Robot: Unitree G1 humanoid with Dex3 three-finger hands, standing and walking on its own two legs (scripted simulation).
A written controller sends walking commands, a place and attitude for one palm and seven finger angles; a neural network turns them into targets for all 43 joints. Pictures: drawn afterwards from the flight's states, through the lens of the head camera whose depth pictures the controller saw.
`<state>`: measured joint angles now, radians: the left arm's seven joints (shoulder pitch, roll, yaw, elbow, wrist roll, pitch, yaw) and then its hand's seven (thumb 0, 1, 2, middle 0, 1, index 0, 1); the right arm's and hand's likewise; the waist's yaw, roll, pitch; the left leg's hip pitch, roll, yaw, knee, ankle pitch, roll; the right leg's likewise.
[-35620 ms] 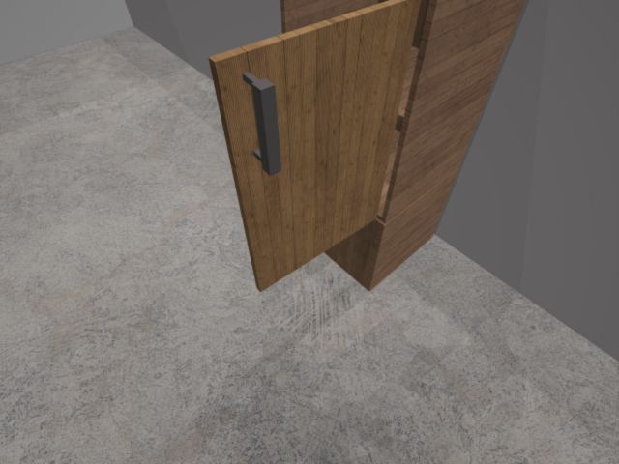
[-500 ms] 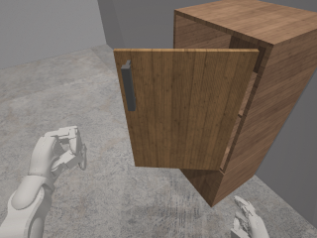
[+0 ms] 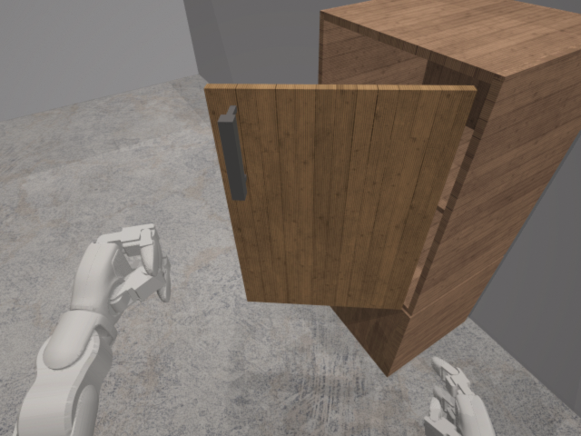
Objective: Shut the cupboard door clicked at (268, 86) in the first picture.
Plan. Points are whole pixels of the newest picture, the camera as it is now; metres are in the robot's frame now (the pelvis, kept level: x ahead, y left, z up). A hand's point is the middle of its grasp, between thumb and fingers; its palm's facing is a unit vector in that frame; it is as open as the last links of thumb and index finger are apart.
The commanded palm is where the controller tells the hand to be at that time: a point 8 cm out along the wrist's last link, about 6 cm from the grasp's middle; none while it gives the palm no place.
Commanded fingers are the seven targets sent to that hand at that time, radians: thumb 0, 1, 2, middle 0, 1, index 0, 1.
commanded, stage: bring the fist close to the handle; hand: left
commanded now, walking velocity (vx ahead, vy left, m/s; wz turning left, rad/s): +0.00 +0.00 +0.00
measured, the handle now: (236, 154) +0.51 +0.15 +0.15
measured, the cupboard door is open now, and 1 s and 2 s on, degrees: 54 54 45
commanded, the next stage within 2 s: push the door shut along its arc in 1.24 s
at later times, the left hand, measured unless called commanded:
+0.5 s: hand (206, 222) +0.34 +0.16 +0.15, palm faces +0.04 -1.00 -0.01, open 3.1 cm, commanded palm +0.32 +0.20 +0.15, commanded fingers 0.00 0.90 0.90 -1.30 -1.50 -1.30 -1.50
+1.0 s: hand (249, 186) +0.42 +0.11 +0.16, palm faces +0.04 -1.00 +0.00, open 3.1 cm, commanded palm +0.37 +0.17 +0.15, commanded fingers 0.00 0.90 0.90 -1.30 -1.50 -1.30 -1.50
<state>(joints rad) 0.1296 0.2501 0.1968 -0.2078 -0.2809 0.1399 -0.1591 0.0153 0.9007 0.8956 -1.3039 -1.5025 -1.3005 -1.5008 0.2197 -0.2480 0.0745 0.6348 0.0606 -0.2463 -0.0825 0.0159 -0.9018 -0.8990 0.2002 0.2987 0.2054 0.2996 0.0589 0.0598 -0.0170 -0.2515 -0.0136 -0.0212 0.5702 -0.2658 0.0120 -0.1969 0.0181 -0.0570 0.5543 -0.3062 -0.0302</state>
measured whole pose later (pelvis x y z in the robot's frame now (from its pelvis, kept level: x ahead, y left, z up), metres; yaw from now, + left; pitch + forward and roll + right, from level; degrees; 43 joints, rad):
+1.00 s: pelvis +0.02 +0.00 +0.00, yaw -3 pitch +1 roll +0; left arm -0.47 0.15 0.13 0.38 -0.15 0.11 0.05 0.02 0.90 0.90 -1.30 -1.50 -1.30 -1.50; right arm 0.26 -0.24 0.04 0.66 0.05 -0.05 -0.04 0.01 -0.90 -0.90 0.20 0.30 0.21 0.30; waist -0.01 0.04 -0.03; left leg -0.28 -0.01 0.03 0.53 -0.27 0.02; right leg -0.25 0.02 0.00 0.54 -0.30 -0.03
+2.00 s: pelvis +0.01 +0.01 -0.01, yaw -2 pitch +7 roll +0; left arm -0.91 0.34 0.19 1.04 -0.17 -0.14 -0.19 -0.01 0.93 0.94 -1.30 -1.50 -1.30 -1.50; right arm 0.37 -0.28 0.02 0.72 0.05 -0.09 -0.04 0.01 -0.90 -0.90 0.20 0.30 0.21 0.30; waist -0.09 0.03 -0.04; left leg -0.45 -0.02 0.01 0.62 -0.28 0.03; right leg -0.41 0.01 -0.03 0.61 -0.31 -0.01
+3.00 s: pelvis +0.02 +0.01 -0.02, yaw -3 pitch +19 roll -1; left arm -1.38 0.56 0.28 1.41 -0.07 -0.16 -0.36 0.01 0.90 0.91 -1.30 -1.50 -1.30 -1.50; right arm 0.46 -0.31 0.02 0.73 -0.01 -0.07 -0.03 0.01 -0.90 -0.90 0.20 0.30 0.21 0.30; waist -0.27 0.05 -0.06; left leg -0.75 0.01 0.01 0.76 -0.34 0.03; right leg -0.70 0.04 -0.02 0.72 -0.35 -0.02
